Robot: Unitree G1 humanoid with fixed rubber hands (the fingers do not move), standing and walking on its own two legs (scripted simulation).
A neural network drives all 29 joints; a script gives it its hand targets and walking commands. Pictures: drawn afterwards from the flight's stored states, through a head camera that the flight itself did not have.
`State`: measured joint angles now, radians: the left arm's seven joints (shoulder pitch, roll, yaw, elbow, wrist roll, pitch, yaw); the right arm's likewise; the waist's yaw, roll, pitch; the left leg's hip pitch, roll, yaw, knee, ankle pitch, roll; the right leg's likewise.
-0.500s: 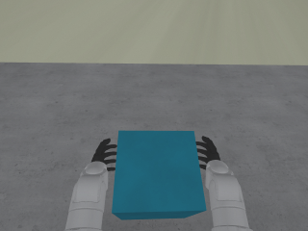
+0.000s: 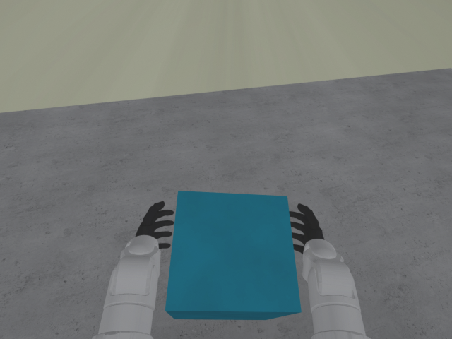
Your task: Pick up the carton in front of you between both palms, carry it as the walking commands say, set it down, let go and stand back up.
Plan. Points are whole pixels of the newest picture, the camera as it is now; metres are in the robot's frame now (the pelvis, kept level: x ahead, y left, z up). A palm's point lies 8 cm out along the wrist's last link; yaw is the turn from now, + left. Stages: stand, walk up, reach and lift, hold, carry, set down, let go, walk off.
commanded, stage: hold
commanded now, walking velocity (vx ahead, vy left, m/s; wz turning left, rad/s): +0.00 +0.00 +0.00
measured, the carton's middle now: (226, 262) +0.30 -0.01 -0.07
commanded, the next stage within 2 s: set down in 0.34 s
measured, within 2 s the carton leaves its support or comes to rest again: neither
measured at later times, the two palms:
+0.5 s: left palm (116, 238) +0.29 +0.19 +0.04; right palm (286, 242) +0.28 -0.11 +0.05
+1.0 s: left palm (135, 260) +0.35 +0.20 -0.16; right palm (257, 260) +0.34 -0.09 -0.14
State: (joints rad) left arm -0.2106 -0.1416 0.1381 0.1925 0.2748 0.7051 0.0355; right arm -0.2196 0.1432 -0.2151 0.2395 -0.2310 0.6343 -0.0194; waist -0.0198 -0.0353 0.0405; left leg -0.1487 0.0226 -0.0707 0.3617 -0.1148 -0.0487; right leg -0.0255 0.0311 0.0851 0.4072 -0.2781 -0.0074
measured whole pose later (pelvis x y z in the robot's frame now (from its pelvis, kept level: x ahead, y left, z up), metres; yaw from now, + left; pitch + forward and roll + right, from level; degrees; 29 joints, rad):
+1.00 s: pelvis -0.04 +0.02 -0.07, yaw -3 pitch +26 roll -2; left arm -0.66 -0.01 0.40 0.60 0.32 0.19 -0.05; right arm -0.60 0.27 -0.42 0.52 -0.26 0.15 -0.18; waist 0.05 -0.07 0.02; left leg -1.11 -0.01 -0.13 0.87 -0.21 -0.04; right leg -1.00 0.10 0.10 0.91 -0.37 0.03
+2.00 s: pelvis -0.09 +0.04 -0.31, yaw -10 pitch +46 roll -8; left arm -1.27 0.25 0.36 0.86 0.24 0.30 -0.02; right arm -1.20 0.13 -0.52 0.69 -0.18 0.22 -0.24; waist 0.11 -0.12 0.02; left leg -2.20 -0.08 -0.17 1.79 -0.40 -0.07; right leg -2.05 0.22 0.07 1.83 -0.61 0.13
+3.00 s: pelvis -0.10 +0.04 -0.38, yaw -13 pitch +39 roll -3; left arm -1.47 0.43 0.43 1.07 0.19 0.23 -0.16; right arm -1.50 -0.03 -0.37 0.98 -0.10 0.18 -0.19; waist 0.17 -0.13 0.33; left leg -2.28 0.04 -0.10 2.06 -0.47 -0.05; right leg -2.18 0.27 0.07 2.11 -0.62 0.13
